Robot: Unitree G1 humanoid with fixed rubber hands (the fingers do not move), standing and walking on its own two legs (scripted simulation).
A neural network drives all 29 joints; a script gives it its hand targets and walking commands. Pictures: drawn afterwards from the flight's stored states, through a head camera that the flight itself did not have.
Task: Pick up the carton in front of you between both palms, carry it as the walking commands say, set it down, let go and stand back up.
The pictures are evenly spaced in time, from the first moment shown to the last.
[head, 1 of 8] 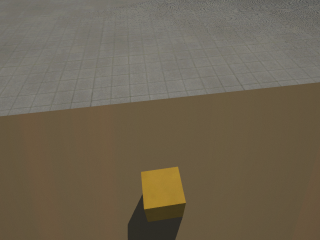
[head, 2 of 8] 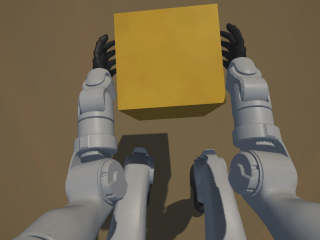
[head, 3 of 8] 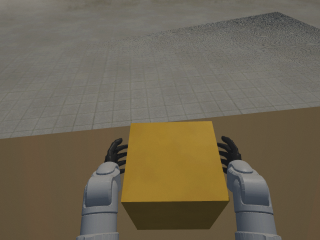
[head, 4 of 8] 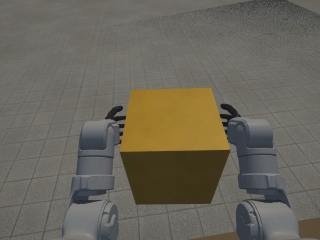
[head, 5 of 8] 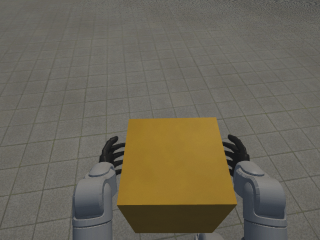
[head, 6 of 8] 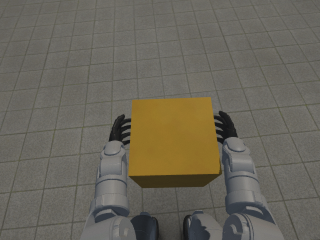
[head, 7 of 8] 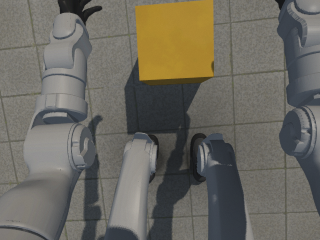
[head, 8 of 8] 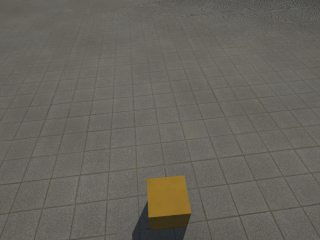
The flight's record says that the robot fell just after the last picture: no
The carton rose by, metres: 0.70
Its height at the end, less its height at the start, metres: -0.10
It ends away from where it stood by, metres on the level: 3.24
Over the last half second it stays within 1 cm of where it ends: yes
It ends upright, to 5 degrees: yes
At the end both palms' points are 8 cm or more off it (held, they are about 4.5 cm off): yes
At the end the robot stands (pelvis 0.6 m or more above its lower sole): yes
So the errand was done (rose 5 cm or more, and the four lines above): yes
